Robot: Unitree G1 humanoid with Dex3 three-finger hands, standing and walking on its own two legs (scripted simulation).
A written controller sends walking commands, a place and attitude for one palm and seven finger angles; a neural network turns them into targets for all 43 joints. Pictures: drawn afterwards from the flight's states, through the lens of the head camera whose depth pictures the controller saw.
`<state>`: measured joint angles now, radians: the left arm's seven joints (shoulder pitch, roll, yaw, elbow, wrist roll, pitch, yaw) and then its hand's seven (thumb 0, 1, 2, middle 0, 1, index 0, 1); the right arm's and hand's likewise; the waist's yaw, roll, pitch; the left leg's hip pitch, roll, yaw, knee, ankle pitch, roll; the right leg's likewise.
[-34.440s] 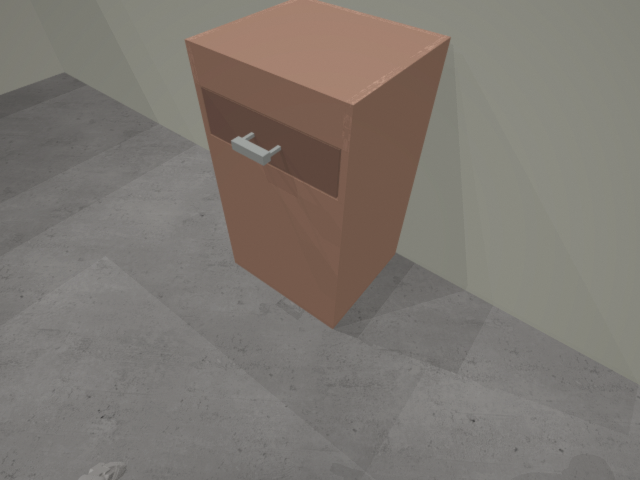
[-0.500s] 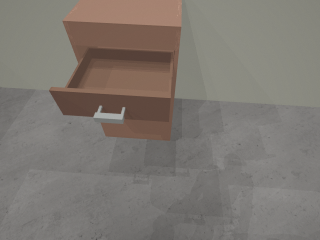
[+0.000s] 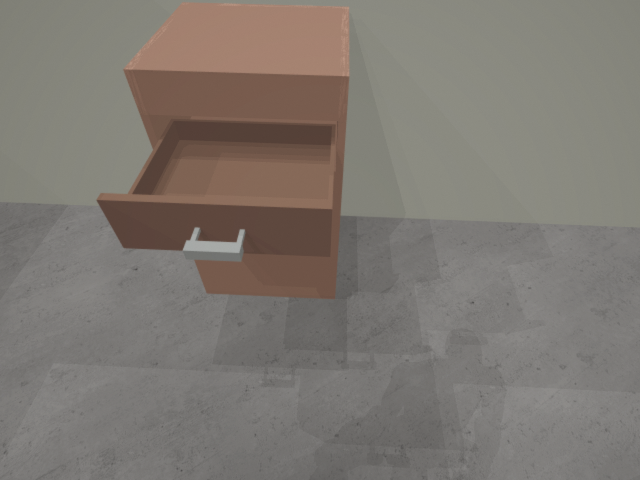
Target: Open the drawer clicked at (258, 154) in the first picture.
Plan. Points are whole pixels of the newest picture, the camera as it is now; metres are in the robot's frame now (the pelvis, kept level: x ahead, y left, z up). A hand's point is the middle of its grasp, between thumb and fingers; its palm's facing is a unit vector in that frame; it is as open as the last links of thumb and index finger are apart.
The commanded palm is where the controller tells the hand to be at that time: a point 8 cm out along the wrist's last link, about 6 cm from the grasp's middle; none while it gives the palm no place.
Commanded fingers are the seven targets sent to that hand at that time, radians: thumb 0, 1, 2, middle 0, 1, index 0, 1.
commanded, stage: let the arm hang, fingers relaxed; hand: left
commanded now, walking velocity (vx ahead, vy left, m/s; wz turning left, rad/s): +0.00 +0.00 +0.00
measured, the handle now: (216, 242) +0.54 +0.24 -0.09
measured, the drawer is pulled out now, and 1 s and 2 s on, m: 0.30 0.30 0.30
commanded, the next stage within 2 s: look to check the result in 0.08 s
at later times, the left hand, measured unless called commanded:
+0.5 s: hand out of the picture -0.01 +0.16 -0.17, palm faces +0.05 -0.98 -0.19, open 7.3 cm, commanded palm none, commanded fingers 0.00 0.90 0.90 -0.20 -0.30 -0.20 -0.30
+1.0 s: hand out of the picture +0.01 +0.15 -0.17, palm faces +0.06 -0.98 -0.20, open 7.3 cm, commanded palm none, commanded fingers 0.00 0.90 0.90 -0.20 -0.30 -0.20 -0.30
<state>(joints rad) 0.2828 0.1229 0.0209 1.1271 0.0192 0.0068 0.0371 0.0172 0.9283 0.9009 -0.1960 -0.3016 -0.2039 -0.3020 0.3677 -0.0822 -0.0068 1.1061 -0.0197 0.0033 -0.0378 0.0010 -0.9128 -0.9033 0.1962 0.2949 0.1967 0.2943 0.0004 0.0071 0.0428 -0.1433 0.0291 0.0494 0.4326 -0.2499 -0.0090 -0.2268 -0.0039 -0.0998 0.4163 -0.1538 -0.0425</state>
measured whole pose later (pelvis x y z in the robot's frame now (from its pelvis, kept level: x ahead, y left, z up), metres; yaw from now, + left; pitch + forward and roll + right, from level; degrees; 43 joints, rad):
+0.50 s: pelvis +0.01 +0.00 +0.00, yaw +0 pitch -2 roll +0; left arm 0.28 0.12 0.02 1.14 0.02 0.00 0.04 0.01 0.91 0.90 -0.19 -0.30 -0.20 -0.30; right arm 0.34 -0.10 -0.01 1.11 -0.02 0.00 -0.04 0.00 -0.91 -0.90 0.20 0.29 0.20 0.29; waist 0.00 0.02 0.08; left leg -0.13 0.03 0.05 0.41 -0.25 -0.01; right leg -0.22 0.00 -0.10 0.41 -0.16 -0.04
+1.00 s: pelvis +0.02 -0.01 +0.00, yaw +1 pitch -2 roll +0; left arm 0.26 0.13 0.02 1.14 0.01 0.00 0.04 0.01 0.92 0.90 -0.19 -0.30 -0.20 -0.30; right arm 0.32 -0.11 -0.01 1.12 -0.02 0.00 -0.04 0.00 -0.91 -0.90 0.20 0.29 0.20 0.29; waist 0.00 0.02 0.07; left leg -0.10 0.05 0.03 0.38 -0.25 -0.03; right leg -0.19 0.01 -0.12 0.39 -0.17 -0.06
